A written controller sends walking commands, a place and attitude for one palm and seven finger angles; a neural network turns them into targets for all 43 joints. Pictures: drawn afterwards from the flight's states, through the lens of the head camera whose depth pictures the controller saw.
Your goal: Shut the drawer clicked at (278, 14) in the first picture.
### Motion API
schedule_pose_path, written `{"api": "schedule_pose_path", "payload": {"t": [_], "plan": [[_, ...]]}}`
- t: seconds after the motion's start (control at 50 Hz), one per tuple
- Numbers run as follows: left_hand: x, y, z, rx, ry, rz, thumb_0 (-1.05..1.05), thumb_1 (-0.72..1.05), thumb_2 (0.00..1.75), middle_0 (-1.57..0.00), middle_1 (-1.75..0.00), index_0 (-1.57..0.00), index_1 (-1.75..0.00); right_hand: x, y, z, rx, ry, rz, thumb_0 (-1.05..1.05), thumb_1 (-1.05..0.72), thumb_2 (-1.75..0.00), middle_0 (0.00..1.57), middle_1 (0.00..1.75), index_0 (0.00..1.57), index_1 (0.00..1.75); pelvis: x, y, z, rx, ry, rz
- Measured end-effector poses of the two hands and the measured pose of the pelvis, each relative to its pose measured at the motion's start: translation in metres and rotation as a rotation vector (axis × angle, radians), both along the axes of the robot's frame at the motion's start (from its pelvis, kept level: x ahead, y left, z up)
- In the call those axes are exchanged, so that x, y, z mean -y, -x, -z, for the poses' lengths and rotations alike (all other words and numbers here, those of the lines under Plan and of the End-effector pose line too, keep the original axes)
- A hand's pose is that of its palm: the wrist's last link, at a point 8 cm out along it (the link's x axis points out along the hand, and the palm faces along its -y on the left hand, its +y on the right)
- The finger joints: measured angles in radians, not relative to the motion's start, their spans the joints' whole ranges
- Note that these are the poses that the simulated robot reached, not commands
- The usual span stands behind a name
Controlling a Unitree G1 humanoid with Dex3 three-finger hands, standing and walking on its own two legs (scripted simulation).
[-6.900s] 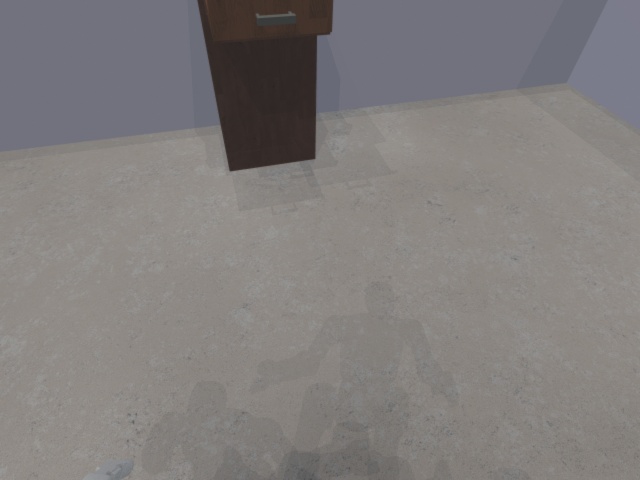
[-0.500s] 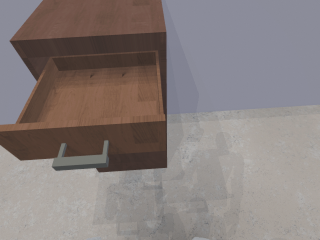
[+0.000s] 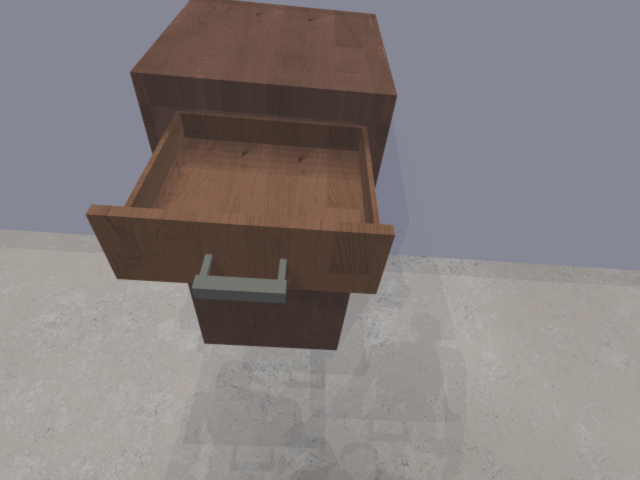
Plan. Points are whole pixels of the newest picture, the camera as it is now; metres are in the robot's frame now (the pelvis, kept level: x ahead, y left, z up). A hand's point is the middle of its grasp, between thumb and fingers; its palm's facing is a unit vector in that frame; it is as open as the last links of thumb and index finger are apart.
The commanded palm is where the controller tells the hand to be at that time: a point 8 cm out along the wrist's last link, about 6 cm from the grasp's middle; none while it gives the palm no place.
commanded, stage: come to a stop and stand still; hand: left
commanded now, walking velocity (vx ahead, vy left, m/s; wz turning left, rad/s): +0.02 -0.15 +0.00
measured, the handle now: (243, 276) +0.37 +0.14 +0.03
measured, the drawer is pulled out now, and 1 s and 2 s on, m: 0.29 0.29 0.29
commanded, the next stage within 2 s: look again from close up in 0.86 s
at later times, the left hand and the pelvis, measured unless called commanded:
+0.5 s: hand out of the picture +0.04 +0.12 -0.18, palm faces -0.02 -0.97 -0.24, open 7.2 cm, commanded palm none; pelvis -0.01 -0.06 -0.02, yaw -1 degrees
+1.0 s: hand out of the picture -0.05 +0.12 -0.18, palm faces +0.01 -0.98 -0.18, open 7.3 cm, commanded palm none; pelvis -0.03 -0.05 -0.01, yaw -1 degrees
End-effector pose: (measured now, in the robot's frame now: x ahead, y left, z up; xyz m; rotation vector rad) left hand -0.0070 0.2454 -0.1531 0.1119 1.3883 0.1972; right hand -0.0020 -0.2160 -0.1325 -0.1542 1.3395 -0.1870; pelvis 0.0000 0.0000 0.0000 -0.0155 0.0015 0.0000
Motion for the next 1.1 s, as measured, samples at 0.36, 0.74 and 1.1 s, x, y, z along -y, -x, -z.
{"api": "schedule_pose_path", "payload": {"t": [0.36,0.74,1.1], "plan": [[0.066,-0.027,0.007,0.025,-0.04,0.15,0.01,0.94,0.9,-0.2,-0.3,-0.21,-0.3,0.048,0.056,0.041,-0.123,-0.063,0.094,0.01,-0.91,-0.89,0.2,0.3,0.2,0.3,0.045,0.009,0.023,0.026,-0.012,0.027],[0.079,0.0,-0.006,0.073,-0.036,0.084,0.0,0.92,0.9,-0.2,-0.3,-0.21,-0.3,0.068,0.019,0.031,0.0,-0.06,-0.001,0.01,-0.93,-0.89,0.19,0.3,0.2,0.29,0.061,0.024,0.011,0.059,-0.028,0.012],[0.073,0.046,0.001,-0.029,0.025,0.058,0.0,0.91,0.9,-0.2,-0.3,-0.2,-0.3,0.035,0.059,0.023,-0.091,-0.069,0.022,0.01,-0.91,-0.89,0.19,0.3,0.2,0.29,0.041,0.033,0.008,0.051,-0.018,0.017]]}}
